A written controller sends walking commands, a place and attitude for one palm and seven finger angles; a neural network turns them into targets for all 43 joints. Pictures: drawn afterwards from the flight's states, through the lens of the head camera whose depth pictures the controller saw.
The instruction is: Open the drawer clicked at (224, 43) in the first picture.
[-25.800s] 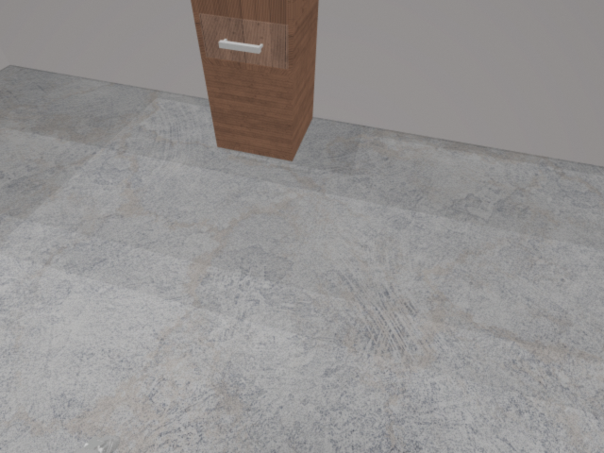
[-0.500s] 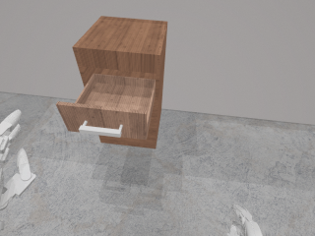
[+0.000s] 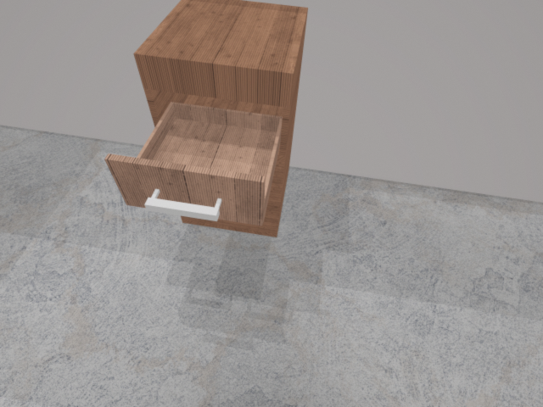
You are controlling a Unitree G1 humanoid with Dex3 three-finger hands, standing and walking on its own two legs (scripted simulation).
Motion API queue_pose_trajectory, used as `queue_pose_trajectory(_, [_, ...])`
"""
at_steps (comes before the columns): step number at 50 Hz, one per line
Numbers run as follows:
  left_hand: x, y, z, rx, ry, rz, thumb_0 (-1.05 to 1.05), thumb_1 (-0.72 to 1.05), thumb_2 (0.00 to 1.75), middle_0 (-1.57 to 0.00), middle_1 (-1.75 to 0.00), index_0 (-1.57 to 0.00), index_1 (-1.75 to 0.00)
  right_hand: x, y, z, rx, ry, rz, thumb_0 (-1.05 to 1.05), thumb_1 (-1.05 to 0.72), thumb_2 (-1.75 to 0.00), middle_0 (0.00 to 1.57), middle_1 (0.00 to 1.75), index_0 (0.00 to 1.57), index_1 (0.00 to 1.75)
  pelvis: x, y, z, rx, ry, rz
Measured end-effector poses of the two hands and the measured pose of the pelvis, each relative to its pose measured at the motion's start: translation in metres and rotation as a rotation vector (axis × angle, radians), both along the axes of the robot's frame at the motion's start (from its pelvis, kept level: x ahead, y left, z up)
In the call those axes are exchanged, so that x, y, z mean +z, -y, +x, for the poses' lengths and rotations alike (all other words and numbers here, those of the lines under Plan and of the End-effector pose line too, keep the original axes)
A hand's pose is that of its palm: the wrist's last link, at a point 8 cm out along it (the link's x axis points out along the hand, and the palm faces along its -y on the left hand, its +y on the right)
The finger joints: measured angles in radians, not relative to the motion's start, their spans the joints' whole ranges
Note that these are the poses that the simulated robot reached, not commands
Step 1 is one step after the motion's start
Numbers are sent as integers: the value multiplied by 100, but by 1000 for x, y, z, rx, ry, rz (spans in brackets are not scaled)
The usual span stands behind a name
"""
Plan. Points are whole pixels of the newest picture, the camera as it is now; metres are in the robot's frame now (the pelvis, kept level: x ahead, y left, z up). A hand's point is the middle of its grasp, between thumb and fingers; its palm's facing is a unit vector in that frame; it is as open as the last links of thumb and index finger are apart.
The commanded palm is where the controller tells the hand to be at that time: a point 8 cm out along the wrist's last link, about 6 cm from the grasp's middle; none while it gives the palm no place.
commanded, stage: let the arm hang, fingers relaxed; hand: left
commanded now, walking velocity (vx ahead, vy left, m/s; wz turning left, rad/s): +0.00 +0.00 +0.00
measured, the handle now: (185, 203) +0.58 +0.25 -0.18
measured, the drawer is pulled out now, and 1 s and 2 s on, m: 0.30 0.30 0.30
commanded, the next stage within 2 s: look to check the result in 0.66 s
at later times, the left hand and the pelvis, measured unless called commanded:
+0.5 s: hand out of the picture -0.01 +0.15 -0.18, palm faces +0.02 -0.99 -0.16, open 7.3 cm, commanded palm none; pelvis +0.00 +0.00 +0.00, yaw -1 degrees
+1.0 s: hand out of the picture -0.01 +0.15 -0.17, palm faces +0.03 -0.99 -0.17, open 7.3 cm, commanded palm none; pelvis +0.01 +0.00 +0.00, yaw -1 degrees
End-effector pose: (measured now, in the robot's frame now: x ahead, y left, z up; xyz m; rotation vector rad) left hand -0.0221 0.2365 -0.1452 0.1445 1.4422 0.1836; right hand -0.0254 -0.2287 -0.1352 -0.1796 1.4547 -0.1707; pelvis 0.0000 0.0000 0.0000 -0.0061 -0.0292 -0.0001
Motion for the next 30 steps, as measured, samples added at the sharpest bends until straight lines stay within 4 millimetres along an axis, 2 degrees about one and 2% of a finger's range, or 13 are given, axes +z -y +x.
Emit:
queue_pose_trajectory(4, [6,-1,-27,6,-89,12,-1,96,90,-20,-30,-21,-30,-4,-9,-20,-28,-51,23,1,-91,-90,20,30,20,30,1,-2,0,-5,5,2])
queue_pose_trajectory(9, [9,5,-36,7,-118,8,0,93,90,-20,-30,-20,-30,-11,-25,-29,-48,-65,68,1,-91,-90,20,30,20,30,1,-4,0,-11,9,5])
queue_pose_trajectory(16, [4,21,-17,-3,-57,-23,0,91,90,-20,-30,-20,-30,-17,-45,-23,-65,-34,117,1,-91,-90,20,30,20,30,1,-5,-1,-18,10,9])
queue_pose_trajectory(22, [-1,33,6,-18,12,-50,0,91,90,-20,-30,-20,-30,-18,-51,-17,-77,-1,127,1,-91,-90,20,30,20,30,0,-4,-1,-20,10,10])
queue_pose_trajectory(30, [-1,30,8,-12,10,-42,1,92,90,-20,-30,-20,-30,-16,-47,-18,-87,-5,111,0,-91,-90,20,30,20,30,0,-3,1,-21,5,11])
